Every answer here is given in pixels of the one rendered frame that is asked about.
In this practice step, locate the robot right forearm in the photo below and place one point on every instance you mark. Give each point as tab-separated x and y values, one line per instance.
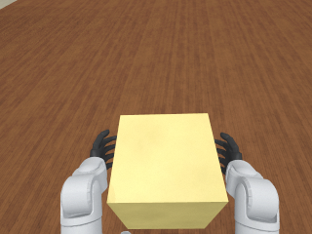
256	200

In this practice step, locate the robot right hand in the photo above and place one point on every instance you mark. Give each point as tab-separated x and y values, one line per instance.
230	153

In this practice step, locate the carton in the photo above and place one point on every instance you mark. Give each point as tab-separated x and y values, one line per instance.
165	172

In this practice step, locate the robot left forearm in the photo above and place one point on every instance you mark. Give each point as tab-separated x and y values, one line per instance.
80	198

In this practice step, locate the robot left hand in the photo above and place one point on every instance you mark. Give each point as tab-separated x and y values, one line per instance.
99	148

